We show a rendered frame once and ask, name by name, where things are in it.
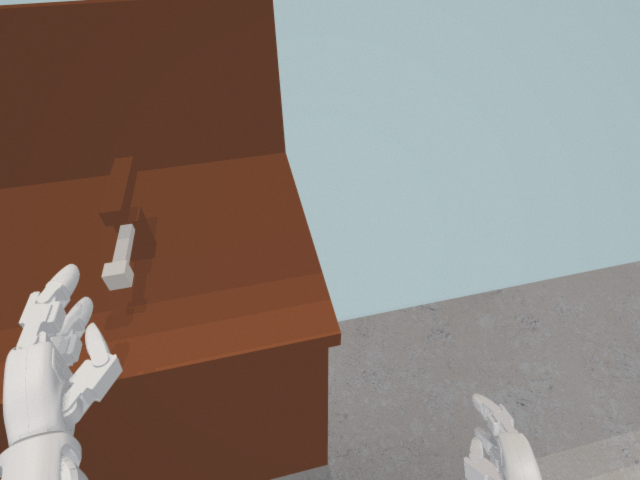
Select left robot hand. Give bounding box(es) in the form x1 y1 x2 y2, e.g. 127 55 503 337
3 264 123 447

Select tap lever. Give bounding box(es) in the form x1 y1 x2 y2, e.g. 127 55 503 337
101 224 135 291

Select right robot hand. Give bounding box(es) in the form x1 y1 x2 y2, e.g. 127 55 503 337
464 393 542 480

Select counter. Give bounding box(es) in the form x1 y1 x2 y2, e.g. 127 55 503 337
0 0 341 480

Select left robot forearm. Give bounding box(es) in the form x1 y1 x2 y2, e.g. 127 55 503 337
0 431 88 480

